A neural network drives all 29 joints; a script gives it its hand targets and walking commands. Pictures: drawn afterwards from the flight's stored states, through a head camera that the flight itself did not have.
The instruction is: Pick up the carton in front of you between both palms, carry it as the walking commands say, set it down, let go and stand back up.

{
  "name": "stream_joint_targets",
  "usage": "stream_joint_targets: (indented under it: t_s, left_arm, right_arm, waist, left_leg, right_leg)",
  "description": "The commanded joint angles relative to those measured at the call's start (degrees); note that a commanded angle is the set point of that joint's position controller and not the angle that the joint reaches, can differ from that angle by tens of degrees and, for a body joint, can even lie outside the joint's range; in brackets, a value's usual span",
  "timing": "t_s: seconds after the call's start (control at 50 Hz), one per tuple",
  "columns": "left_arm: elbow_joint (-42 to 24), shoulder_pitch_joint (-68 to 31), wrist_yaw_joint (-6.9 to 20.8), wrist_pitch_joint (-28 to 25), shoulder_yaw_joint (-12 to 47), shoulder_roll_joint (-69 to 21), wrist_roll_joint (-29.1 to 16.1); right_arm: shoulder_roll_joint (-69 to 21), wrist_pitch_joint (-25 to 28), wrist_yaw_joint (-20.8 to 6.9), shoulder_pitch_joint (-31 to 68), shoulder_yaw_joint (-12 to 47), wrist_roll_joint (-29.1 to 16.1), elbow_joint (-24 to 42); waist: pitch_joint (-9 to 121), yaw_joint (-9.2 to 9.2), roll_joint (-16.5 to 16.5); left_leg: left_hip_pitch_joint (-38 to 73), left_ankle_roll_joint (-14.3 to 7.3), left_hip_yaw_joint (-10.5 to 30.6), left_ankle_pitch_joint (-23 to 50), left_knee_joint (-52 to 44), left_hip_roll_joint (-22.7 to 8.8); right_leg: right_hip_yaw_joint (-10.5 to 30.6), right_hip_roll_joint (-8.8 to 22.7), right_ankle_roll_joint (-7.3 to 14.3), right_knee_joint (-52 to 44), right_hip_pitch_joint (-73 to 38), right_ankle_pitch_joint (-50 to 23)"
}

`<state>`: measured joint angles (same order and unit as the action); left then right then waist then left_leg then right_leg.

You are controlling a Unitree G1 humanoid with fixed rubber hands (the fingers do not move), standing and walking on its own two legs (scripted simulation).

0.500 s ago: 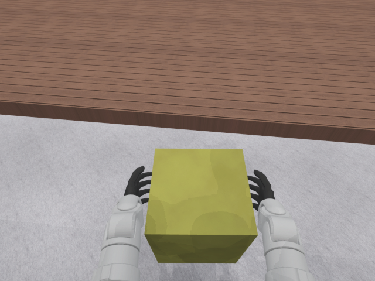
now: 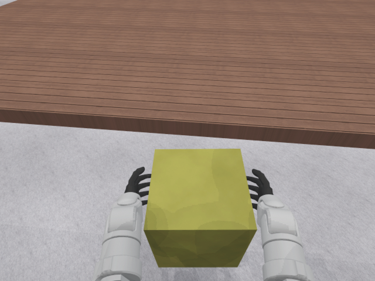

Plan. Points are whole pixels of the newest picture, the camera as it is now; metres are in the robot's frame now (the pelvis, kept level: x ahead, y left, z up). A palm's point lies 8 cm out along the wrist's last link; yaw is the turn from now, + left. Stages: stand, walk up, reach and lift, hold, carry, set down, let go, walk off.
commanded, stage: reach and lift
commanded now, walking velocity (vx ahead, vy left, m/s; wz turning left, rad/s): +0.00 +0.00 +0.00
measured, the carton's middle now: (197, 210) +0.32 +0.00 -0.05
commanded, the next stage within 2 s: hold in 0.54 s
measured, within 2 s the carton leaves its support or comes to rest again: neither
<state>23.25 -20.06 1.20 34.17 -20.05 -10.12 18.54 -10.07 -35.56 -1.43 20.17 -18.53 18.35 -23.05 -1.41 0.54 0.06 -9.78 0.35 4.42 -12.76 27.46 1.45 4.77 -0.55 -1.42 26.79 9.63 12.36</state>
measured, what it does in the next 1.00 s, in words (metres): stands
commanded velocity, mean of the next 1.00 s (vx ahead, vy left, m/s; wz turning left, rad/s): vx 0.00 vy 0.00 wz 0.00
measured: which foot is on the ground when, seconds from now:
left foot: down 0.00-1.00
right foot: down 0.00-1.00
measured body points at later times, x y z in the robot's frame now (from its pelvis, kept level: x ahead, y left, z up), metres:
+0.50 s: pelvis +0.02 +0.00 +0.01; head -0.01 +0.00 +0.46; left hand +0.32 +0.15 +0.04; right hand +0.32 -0.15 +0.04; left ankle +0.03 +0.12 -0.74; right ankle +0.03 -0.14 -0.74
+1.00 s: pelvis +0.00 +0.00 +0.00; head -0.04 +0.00 +0.45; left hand +0.31 +0.16 +0.05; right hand +0.30 -0.15 +0.05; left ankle +0.03 +0.12 -0.74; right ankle +0.03 -0.14 -0.74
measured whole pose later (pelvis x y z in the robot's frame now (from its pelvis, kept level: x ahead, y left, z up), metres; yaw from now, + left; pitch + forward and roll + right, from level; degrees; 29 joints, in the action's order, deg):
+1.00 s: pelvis +0.00 +0.00 +0.00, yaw +0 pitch -8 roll +0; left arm 13.3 -16.4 0.8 43.5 -14.7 -9.0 16.1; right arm -9.0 -44.1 -0.4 16.1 -12.4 15.4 -13.5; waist -2.1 0.1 0.0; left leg -3.6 0.3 4.7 -11.7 23.7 1.1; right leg 4.7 -0.6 -1.4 21.9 2.9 10.7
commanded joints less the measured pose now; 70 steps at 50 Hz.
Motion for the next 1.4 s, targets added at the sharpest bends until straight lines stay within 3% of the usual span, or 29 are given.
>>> stream_joint_targets:
  t_s: [0.0, 0.02, 0.08, 0.1, 0.12, 0.14, 0.16, 0.26, 0.38, 0.4, 0.42, 0.46, 0.58, 0.6, 0.62, 0.64, 0.72, 0.88, 0.96, 0.98, 1.0, 1.1, 1.16, 1.18, 1.2, 1.22, 1.32, 1.34, 1.38]
  left_arm:
    - [-3.3, -31.6, 12.6, -0.5, 33.4, -55.3, -13.4]
    - [-0.3, -31.9, 12.9, -0.5, 33.2, -57.6, -15.6]
    - [-3.8, -23.9, 12.6, 1.5, 36.8, -54.8, -15.6]
    - [-3.7, -25.8, 12.4, 1.2, 33.8, -53.6, -13.7]
    - [1.1, -19.4, 12.5, 2.1, 32.8, -55.8, -13.3]
    - [-2.3, -22.6, 12.2, 1.4, 33.4, -54.8, -14.0]
    - [-4.3, -22.4, 12.6, 1.6, 34.6, -53.1, -15.2]
    - [-10.2, -20.7, 11.7, 2.6, 38.3, -55.3, -16.7]
    - [-6.7, -20.1, 11.9, 3.2, 34.3, -54.8, -15.3]
    - [-12.8, -24.8, 12.0, 2.3, 39.2, -55.7, -18.0]
    - [-9.4, -18.6, 12.0, 2.8, 37.5, -54.4, -15.8]
    - [-9.9, -20.3, 12.0, 3.6, 38.9, -53.2, -17.8]
    - [-10.3, -20.0, 12.7, 4.6, 38.1, -53.9, -17.1]
    - [-12.4, -20.4, 12.5, 4.8, 39.9, -53.6, -17.5]
    - [-14.2, -16.5, 12.2, 5.7, 40.7, -52.6, -18.1]
    - [-15.4, -17.3, 11.7, 6.1, 41.7, -50.1, -17.6]
    - [-17.3, -14.1, 12.3, 7.6, 41.0, -50.4, -19.6]
    - [-14.5, -28.0, 13.6, 7.3, 36.6, -47.9, -17.4]
    - [-8.2, -25.0, 14.1, 7.6, 37.8, -52.9, -18.6]
    - [-9.5, -23.8, 13.6, 7.6, 36.5, -52.7, -16.8]
    - [-9.4, -24.4, 13.4, 8.2, 37.3, -51.1, -16.9]
    - [-10.1, -28.1, 13.2, 6.4, 36.2, -51.3, -17.0]
    - [-3.9, -26.4, 13.3, 7.7, 34.3, -53.5, -15.4]
    - [-1.2, -25.1, 13.2, 7.8, 31.4, -52.1, -12.7]
    - [-9.5, -28.9, 13.3, 7.0, 37.1, -52.0, -15.8]
    - [-10.4, -32.1, 13.6, 6.6, 39.5, -54.1, -17.2]
    - [-8.2, -27.8, 12.9, 6.8, 35.0, -51.9, -17.1]
    - [-15.1, -30.0, 12.4, 7.5, 40.3, -53.0, -19.0]
    - [-15.9, -30.9, 12.0, 9.7, 41.8, -54.3, -20.8]
  right_arm:
    - [-54.9, 2.0, -13.9, 33.1, 32.6, -14.2, 1.3]
    - [-51.3, 2.0, -14.1, 32.8, 33.7, -13.4, 2.0]
    - [-52.7, 1.5, -13.7, 24.6, 34.2, -16.0, 5.4]
    - [-54.0, 1.3, -13.6, 28.0, 34.5, -15.2, 3.6]
    - [-49.0, 1.0, -13.1, 26.8, 34.6, -15.5, 6.3]
    - [-51.3, 0.4, -13.3, 27.8, 36.3, -16.4, 5.1]
    - [-52.0, 0.9, -13.2, 27.9, 36.8, -17.0, 10.5]
    - [-50.1, 0.0, -14.1, 20.4, 35.7, -15.6, 8.1]
    - [-50.5, -0.7, -13.1, 25.8, 35.9, -16.4, 11.1]
    - [-52.2, -0.3, -12.8, 24.4, 37.2, -16.9, 12.3]
    - [-51.6, -1.3, -12.6, 24.6, 38.2, -16.7, 12.8]
    - [-50.8, -1.5, -13.5, 22.5, 36.6, -17.3, 12.1]
    - [-50.2, -2.7, -12.7, 27.8, 38.2, -18.9, 15.2]
    - [-52.0, -3.1, -12.4, 25.3, 40.4, -19.5, 14.9]
    - [-53.5, -4.1, -12.2, 21.9, 41.4, -20.9, 16.7]
    - [-54.3, -5.1, -11.6, 16.7, 40.8, -19.8, 13.9]
    - [-49.2, -5.9, -10.6, 15.7, 39.7, -18.5, 18.0]
    - [-52.4, -6.5, -12.1, 26.6, 36.7, -17.8, 13.1]
    - [-50.8, -5.4, -12.8, 29.7, 36.8, -17.5, 13.9]
    - [-50.7, -5.9, -12.7, 28.3, 37.5, -18.4, 13.5]
    - [-51.0, -6.4, -12.3, 25.0, 36.6, -18.5, 12.2]
    - [-51.7, -5.2, -12.8, 31.7, 37.1, -18.2, 12.1]
    - [-49.2, -5.7, -12.7, 28.5, 33.1, -15.3, 8.0]
    - [-48.4, -5.2, -12.9, 34.2, 32.1, -16.0, 7.5]
    - [-51.7, -5.6, -12.9, 26.4, 31.9, -14.1, 6.0]
    - [-53.5, -5.1, -13.0, 30.6, 34.9, -17.5, 8.1]
    - [-50.9, -5.6, -13.1, 30.0, 34.3, -17.2, 8.2]
    - [-52.1, -6.1, -13.2, 28.8, 36.2, -18.1, 10.6]
    - [-51.4, -7.7, -12.5, 28.7, 37.0, -18.8, 12.8]
  waist:
    - [17.1, -1.93, -0.3]
    - [17.1, 1.53, 1.6]
    - [18.7, 2.01, -1.5]
    - [17.2, -2.39, 0.0]
    - [15.2, -0.29, -1.0]
    - [14.1, -3.17, 0.6]
    - [17.3, 1.17, 1.0]
    - [17.3, 0.18, -4.1]
    - [15.8, -0.92, -0.7]
    - [18.7, 1.89, 0.3]
    - [18.4, -3.03, 4.2]
    - [14.4, 1.91, 0.2]
    - [18.9, -2.34, -0.5]
    - [18.3, 0.14, -0.1]
    - [18.8, -3.96, -0.4]
    - [17.0, -1.85, -1.3]
    - [15.9, 1.36, 0.9]
    - [9.0, -1.15, 0.6]
    - [14.4, 0.57, 1.9]
    - [12.5, -3.15, -0.1]
    - [12.6, 1.72, -3.3]
    - [13.6, -1.80, 0.9]
    - [8.5, 0.77, -0.2]
    - [8.9, -2.33, -0.3]
    - [8.0, 2.73, -0.9]
    - [10.9, -0.59, -2.0]
    - [14.0, -2.18, -0.6]
    - [13.5, -0.46, -2.4]
    - [14.2, -0.10, -5.7]
  left_leg:
    - [4.0, 0.0, -1.0, 6.0, -5.1, 3.7]
    - [5.6, 0.3, -0.7, 4.7, -5.9, 4.3]
    - [7.3, 0.7, -0.8, 10.8, -6.9, 4.2]
    - [7.8, 0.2, 0.1, 11.1, -5.7, 4.0]
    - [8.6, 0.8, -1.3, 13.6, -6.6, 5.0]
    - [8.9, 0.5, -1.6, 10.8, -5.9, 4.8]
    - [9.4, 0.3, -2.1, 11.5, -6.2, 4.4]
    - [9.0, 1.4, -0.2, 15.1, -8.0, 4.1]
    - [8.4, 1.2, -1.4, 18.2, -6.8, 5.2]
    - [9.6, 0.8, -0.8, 17.4, -6.6, 4.6]
    - [10.1, 0.1, -0.2, 16.0, -7.4, 4.0]
    - [11.5, 0.2, -0.4, 12.4, -7.9, 3.8]
    - [8.5, -0.1, -0.5, 13.5, -7.2, 4.1]
    - [9.5, 0.5, -0.8, 17.8, -7.7, 4.7]
    - [10.1, 0.0, -0.6, 19.9, -7.9, 4.2]
    - [12.7, 0.8, -1.4, 21.6, -8.8, 5.5]
    - [12.8, 0.1, 0.8, 18.7, -8.3, 3.4]
    - [5.7, -0.5, -2.3, -3.3, -9.0, 4.1]
    - [7.0, -0.5, -0.7, 4.2, -8.7, 3.4]
    - [4.9, -0.5, -0.4, 6.5, -9.4, 3.8]
    - [7.5, 0.4, -1.5, 7.9, -8.4, 3.9]
    - [7.1, -0.4, -1.2, 5.4, -8.7, 3.7]
    - [8.1, 0.1, -1.6, -0.6, -9.0, 4.1]
    - [8.9, -0.6, -1.4, -2.0, -9.6, 3.5]
    - [7.7, 0.5, -1.1, -2.2, -10.0, 3.5]
    - [7.9, -0.3, -0.8, 1.4, -9.2, 3.2]
    - [9.6, -0.3, -0.6, 6.8, -9.4, 3.1]
    - [1.5, -1.7, 2.0, -0.9, -5.9, -8.4]
    - [0.0, -3.5, 6.1, -31.2, -12.1, -9.0]
  right_leg:
    - [-1.3, -5.2, 1.7, -4.1, -4.3, -4.7]
    - [-2.2, -5.7, 1.0, -4.9, -3.5, -4.3]
    - [-1.4, -5.3, 1.8, -6.2, -7.1, -9.7]
    - [-1.3, -4.9, 1.3, -5.7, -5.1, -8.4]
    - [-1.7, -5.3, 1.0, -7.5, -5.0, -10.4]
    - [-1.8, -5.0, 1.0, -7.4, -4.9, -7.1]
    - [-1.8, -5.6, 0.5, -7.3, -5.7, -10.1]
    - [-1.7, -5.7, 1.7, -6.6, -7.7, -13.5]
    - [-0.4, -5.0, 0.8, -7.9, -9.7, -16.0]
    - [-1.1, -5.3, 1.3, -7.9, -8.6, -16.4]
    - [-2.1, -6.1, 0.3, -8.1, -10.0, -12.4]
    - [-1.4, -5.5, 0.8, -7.6, -4.0, -10.5]
    - [-1.7, -4.9, 0.7, -7.1, -11.8, -12.9]
    - [-1.3, -5.2, 0.2, -8.3, -11.0, -18.0]
    - [-1.0, -5.3, -0.3, -7.8, -13.8, -19.9]
    - [-0.1, -4.9, -0.6, -9.7, -12.0, -23.4]
    - [-0.7, -5.1, 0.2, -9.6, -11.9, -17.0]
    - [-1.7, -4.6, 0.9, -9.7, -6.3, 3.7]
    - [-1.8, -4.9, 1.3, -8.9, -8.2, -3.5]
    - [-2.0, -4.9, 1.5, -8.4, -9.5, -5.7]
    - [-0.9, -4.2, 1.3, -9.2, -8.7, -6.8]
    - [-1.6, -4.8, 0.5, -8.2, -8.5, -4.2]
    - [-1.9, -4.3, 1.3, -10.3, -4.8, 2.3]
    - [-2.4, -4.6, 1.3, -9.6, -4.6, 4.6]
    - [-1.7, -4.9, 1.5, -10.2, -4.9, 3.0]
    - [-1.6, -4.5, 1.4, -8.9, -6.1, -0.3]
    - [-1.8, -5.2, 1.2, -7.8, -8.8, -5.6]
    - [-1.4, 5.1, 1.0, -3.2, -2.7, -0.5]
    - [-3.8, 0.6, 0.8, 0.1, 4.8, 21.0]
